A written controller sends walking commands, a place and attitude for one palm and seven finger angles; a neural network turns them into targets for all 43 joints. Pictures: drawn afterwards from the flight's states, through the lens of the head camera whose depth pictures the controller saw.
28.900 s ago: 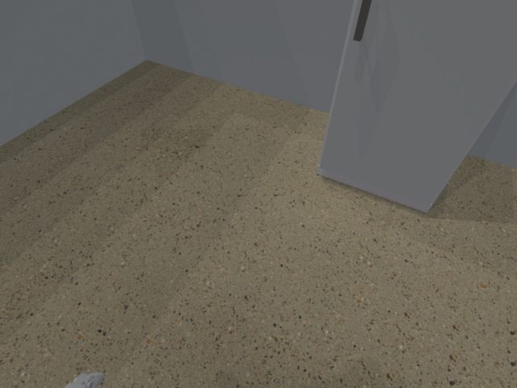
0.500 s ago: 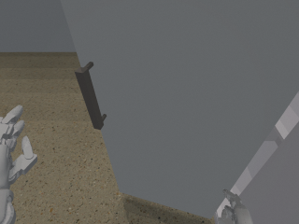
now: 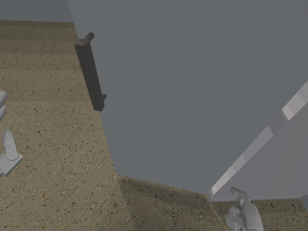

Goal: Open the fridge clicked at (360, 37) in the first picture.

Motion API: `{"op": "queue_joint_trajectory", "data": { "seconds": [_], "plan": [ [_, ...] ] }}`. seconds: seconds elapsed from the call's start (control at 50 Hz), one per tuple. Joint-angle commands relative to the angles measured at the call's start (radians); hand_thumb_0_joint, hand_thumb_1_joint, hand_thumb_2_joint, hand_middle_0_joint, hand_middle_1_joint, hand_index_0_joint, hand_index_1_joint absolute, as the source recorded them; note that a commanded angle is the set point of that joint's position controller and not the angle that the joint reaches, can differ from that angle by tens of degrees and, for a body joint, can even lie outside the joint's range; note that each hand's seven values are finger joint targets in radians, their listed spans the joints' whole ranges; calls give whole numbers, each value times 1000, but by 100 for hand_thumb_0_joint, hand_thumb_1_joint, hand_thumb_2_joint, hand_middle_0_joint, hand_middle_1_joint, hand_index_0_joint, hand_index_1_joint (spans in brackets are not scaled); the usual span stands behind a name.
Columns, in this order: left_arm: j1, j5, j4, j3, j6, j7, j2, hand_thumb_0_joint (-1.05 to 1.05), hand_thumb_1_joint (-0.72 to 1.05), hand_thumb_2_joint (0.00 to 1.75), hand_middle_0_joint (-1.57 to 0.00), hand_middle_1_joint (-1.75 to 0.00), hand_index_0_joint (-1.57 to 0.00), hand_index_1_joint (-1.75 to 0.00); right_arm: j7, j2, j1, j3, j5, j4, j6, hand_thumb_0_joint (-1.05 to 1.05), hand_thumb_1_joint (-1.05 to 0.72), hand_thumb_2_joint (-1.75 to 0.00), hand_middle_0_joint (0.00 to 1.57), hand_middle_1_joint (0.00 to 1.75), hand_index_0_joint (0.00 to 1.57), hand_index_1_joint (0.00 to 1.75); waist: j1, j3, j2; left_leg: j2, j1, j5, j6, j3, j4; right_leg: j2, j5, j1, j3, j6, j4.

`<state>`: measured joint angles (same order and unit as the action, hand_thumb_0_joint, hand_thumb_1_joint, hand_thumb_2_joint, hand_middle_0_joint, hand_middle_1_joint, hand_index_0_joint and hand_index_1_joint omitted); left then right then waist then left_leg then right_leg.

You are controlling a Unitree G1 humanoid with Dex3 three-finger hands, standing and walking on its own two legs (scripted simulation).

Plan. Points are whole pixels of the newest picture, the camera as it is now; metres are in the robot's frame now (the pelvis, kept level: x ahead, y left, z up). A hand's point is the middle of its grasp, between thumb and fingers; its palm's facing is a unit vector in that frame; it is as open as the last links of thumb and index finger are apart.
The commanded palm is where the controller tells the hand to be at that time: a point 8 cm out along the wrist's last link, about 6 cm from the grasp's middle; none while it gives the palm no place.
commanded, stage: step back with the hand held close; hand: left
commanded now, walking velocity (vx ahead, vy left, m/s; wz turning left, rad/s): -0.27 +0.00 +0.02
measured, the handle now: (95, 75) +0.47 +0.21 +0.13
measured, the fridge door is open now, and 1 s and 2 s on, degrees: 75 75 75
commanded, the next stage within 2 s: stop stepping back and stand still in 1.02 s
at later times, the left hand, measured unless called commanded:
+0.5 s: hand out of the picture +0.15 +0.28 +0.18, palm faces +0.47 -0.76 -0.44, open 7.4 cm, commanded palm +0.07 +0.31 +0.18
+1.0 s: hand out of the picture +0.11 +0.29 +0.17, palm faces +0.40 -0.83 -0.40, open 7.4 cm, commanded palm +0.04 +0.32 +0.18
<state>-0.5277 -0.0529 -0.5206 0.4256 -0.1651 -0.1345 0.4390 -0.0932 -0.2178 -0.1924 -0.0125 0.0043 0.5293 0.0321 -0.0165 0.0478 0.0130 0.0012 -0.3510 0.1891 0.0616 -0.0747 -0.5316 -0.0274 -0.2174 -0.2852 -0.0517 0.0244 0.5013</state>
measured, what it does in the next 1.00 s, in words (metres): walks backwards: right foot, then left foot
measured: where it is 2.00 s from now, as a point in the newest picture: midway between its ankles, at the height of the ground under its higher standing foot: outside the picture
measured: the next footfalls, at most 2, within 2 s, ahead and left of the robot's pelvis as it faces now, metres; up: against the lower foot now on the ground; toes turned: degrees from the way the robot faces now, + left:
right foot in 0.60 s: -0.10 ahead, -0.13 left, +0.00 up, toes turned +1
left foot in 0.90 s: +0.02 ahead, +0.08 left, +0.00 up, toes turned -2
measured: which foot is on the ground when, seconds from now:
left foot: down 0.00-0.80, up 0.82-0.88, down 0.90-1.00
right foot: down 0.00-0.38, up 0.40-0.58, down 0.60-0.94, up 0.96-1.00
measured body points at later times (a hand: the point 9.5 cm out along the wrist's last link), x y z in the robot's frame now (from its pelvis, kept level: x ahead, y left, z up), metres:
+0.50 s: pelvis -0.05 +0.00 +0.00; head -0.03 +0.04 +0.45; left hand +0.11 +0.32 +0.20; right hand +0.12 -0.22 -0.07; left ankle +0.06 +0.08 -0.73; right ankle -0.07 -0.13 -0.70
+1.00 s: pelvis -0.11 +0.02 +0.00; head -0.09 +0.06 +0.45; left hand +0.08 +0.33 +0.19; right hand +0.05 -0.23 -0.06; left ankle -0.02 +0.08 -0.73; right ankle -0.16 -0.12 -0.71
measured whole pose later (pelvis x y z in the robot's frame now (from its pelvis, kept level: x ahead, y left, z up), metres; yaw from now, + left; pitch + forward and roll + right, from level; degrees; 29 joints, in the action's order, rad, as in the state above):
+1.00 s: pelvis -0.11 +0.02 +0.00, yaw -1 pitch +1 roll -3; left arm -0.46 -0.05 -0.50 0.44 -0.25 -0.14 0.47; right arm -0.09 -0.20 -0.21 0.00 -0.02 0.64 0.08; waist -0.01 0.02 0.05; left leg -0.03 -0.40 0.11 0.08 0.00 -0.48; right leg 0.06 -0.43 -0.28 0.05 0.00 0.70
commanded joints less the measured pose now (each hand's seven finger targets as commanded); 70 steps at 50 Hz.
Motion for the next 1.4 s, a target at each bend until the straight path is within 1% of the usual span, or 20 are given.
{"op": "queue_joint_trajectory", "data": {
  "seconds": [0.0,0.26,0.36,0.38,0.52,0.58,0.62,0.72,0.76,0.8,0.84,0.88,0.92,0.96,1.02,1.16,1.2,1.26,1.3,1.38],
  "plan": [
    [28,12,-199,139,-85,-20,145,0,90,90,-20,-30,-20,-30,-8,-148,83,55,4,-150,81,0,-90,-90,20,30,20,30,-11,-152,-167,179,-248,324,47,254,280,26,64,278,57,-14,130],
    [150,20,-211,95,-135,-44,148,0,90,90,-20,-30,-20,-30,1,-120,42,49,-10,-73,124,0,-90,-90,20,30,20,30,20,-98,25,28,78,237,-36,140,-91,-142,-262,-229,225,-102,-181],
    [134,36,-240,155,-158,-36,157,0,90,90,-20,-30,-20,-30,-8,-158,92,58,-13,-100,144,0,-90,-90,20,30,20,30,-4,-119,-353,274,-353,645,65,478,449,115,-134,200,40,-8,342],
    [115,32,-225,180,-161,-31,186,0,90,90,-20,-30,-20,-30,-7,-139,90,67,-17,-100,147,0,-90,-90,20,30,20,30,-8,-145,-302,297,-308,531,85,502,435,108,-132,187,64,-14,404],
    [1,-14,-220,101,-156,-12,136,0,90,90,-20,-30,-20,-30,27,-115,68,60,-19,-50,149,0,-90,-90,20,30,20,30,-7,-203,-202,203,81,37,-17,278,258,59,-125,96,50,-51,-154],
    [111,-7,-214,117,-168,-17,199,0,90,90,-20,-30,-20,-30,14,-97,70,52,-29,-25,122,0,-90,-90,20,30,20,30,11,-233,-40,116,243,-151,-78,124,42,-115,181,-52,195,-102,-196],
    [157,-9,-206,89,-155,-19,180,0,90,90,-20,-30,-20,-30,-2,-112,74,70,-5,-29,128,0,-90,-90,20,30,20,30,20,-290,46,92,365,-251,-61,83,23,-56,262,-98,111,-30,-134],
    [22,-35,-195,146,-142,-13,214,0,90,90,-20,-30,-20,-30,-2,-105,125,59,-9,-78,93,0,-90,-90,20,30,20,30,8,-169,-95,105,205,98,-54,160,122,-13,-167,-157,108,-54,-167],
    [10,-35,-197,142,-148,-18,218,0,90,90,-20,-30,-20,-30,0,-96,106,61,-9,-69,81,0,-90,-90,20,30,20,30,19,-102,-17,27,252,143,-99,104,-104,-123,-406,-366,212,-129,-311],
    [13,-21,-197,140,-145,-27,226,0,90,90,-20,-30,-20,-30,1,-80,82,52,-17,-47,87,0,-90,-90,20,30,20,30,24,-66,92,-15,237,97,-103,91,-295,-230,-223,-409,252,-181,-324],
    [64,-3,-163,119,-138,-28,207,0,90,90,-20,-30,-20,-30,-2,-82,91,37,-20,-49,85,0,-90,-90,20,30,20,30,26,-9,74,11,78,76,-82,119,-177,-199,191,-231,205,-144,-207],
    [154,4,-193,104,-144,-21,213,0,90,90,-20,-30,-20,-30,-19,-118,101,35,-8,-59,93,0,-90,-90,20,30,20,30,22,-11,-99,71,59,-363,-63,172,177,-24,302,-63,77,-40,-16],
    [91,-16,-192,129,-159,-14,230,0,90,90,-20,-30,-20,-30,-9,-134,84,52,-15,-75,114,0,-90,-90,20,30,20,30,-13,-213,-303,237,179,-574,-36,378,287,108,-173,8,74,-29,216],
    [78,-8,-251,117,-159,-8,182,0,90,90,-20,-30,-20,-30,8,-134,71,78,-35,-62,137,0,-90,-90,20,30,20,30,-25,-282,-276,308,75,-138,15,439,356,113,-314,81,131,-39,412],
    [-38,-16,-275,90,-130,-13,149,0,90,90,-20,-30,-20,-30,29,-127,49,77,-20,-55,155,0,-90,-90,20,30,20,30,-18,-303,-187,252,205,-134,46,347,352,111,-279,-19,78,-30,362],
    [-61,-32,-264,124,-77,-31,187,0,90,90,-20,-30,-20,-30,15,-108,41,57,-37,-44,145,0,-90,-90,20,30,20,30,-9,-256,-288,131,109,287,-126,215,516,176,-311,189,-65,-72,11],
    [-84,-39,-269,129,-64,-22,201,0,90,90,-20,-30,-20,-30,14,-102,18,51,-34,-47,125,0,-90,-90,20,30,20,30,-1,-253,-229,47,155,192,-163,107,339,113,-216,221,-34,-96,-261],
    [18,-48,-273,188,-52,-35,268,0,90,90,-20,-30,-20,-30,13,-107,67,40,-43,-36,97,0,-90,-90,20,30,20,30,2,-156,113,-12,168,112,-94,116,-382,-334,-214,-217,290,-250,-409],
    [107,-31,-138,67,-24,-24,128,0,90,90,-20,-30,-20,-30,10,-128,21,66,-6,-7,111,0,-90,-90,20,30,20,30,35,-40,214,11,-16,113,-90,189,-492,-294,-278,-184,273,-246,-326],
    [297,18,-62,24,-38,-38,138,0,90,90,-20,-30,-20,-30,-13,-123,95,44,-3,2,124,0,-90,-90,20,30,20,30,27,39,-3,44,52,95,-46,57,-52,-204,-111,-80,132,-145,-182]
  ]
}}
